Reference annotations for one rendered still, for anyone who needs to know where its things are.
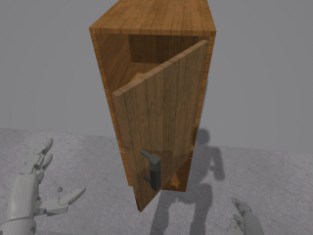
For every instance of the robot left hand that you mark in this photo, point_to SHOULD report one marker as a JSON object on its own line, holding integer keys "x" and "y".
{"x": 25, "y": 190}

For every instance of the handle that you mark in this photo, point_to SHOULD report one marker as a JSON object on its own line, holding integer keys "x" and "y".
{"x": 155, "y": 170}

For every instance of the robot right hand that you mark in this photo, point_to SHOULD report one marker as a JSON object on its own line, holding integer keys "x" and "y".
{"x": 249, "y": 223}

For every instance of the cupboard door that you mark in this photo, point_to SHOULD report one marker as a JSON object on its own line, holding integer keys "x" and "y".
{"x": 156, "y": 112}

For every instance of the robot left forearm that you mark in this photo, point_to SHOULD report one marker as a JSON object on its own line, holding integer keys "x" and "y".
{"x": 19, "y": 226}

